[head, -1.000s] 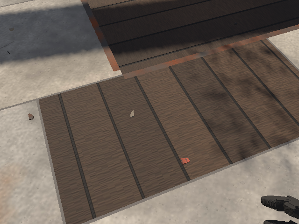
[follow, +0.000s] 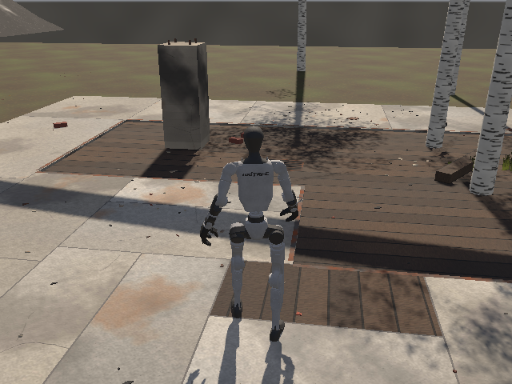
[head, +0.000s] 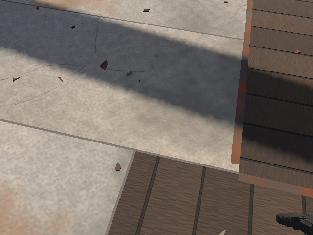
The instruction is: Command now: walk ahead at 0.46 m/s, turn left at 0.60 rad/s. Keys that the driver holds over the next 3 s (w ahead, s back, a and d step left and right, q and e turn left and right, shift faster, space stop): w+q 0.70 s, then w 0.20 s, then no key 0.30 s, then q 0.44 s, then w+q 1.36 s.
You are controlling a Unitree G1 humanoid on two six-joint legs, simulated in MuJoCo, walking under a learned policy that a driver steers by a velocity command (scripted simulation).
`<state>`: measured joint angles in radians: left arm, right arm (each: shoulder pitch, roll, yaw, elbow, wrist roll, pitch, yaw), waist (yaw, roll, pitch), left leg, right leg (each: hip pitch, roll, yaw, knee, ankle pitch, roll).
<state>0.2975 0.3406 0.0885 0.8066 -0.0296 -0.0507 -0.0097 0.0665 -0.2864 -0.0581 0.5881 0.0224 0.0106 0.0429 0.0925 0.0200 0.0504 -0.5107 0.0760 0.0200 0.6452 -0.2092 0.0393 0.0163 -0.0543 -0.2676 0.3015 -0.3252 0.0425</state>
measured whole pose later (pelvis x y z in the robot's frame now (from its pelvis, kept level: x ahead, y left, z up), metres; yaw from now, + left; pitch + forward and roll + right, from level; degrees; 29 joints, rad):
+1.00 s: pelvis +0.51 +0.14 -0.01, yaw +30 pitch +2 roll -2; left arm 0.39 0.31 0.06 0.89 -0.03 -0.05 0.00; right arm 0.03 -0.26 -0.03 0.60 0.00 -0.05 0.04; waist 0.09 0.03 0.05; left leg -0.48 0.03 0.00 0.50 -0.01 0.07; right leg 0.06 -0.05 -0.17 0.37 -0.41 0.05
